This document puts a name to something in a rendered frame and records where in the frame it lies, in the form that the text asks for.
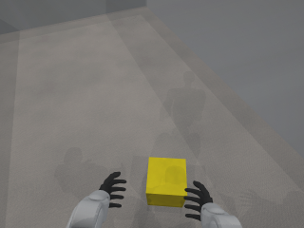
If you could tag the robot right forearm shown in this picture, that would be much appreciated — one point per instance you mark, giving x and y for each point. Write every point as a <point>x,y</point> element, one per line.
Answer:
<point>212,216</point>

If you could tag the robot right hand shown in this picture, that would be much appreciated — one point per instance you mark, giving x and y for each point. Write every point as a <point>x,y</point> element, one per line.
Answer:
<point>204,197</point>

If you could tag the carton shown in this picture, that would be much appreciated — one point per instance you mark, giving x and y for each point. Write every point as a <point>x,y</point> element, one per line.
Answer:
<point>166,182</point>

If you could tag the robot left hand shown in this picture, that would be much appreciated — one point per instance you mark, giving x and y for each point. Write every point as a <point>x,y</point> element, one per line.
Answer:
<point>109,188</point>

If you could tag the robot left forearm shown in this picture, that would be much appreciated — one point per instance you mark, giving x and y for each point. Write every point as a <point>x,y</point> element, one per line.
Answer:
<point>91,211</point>

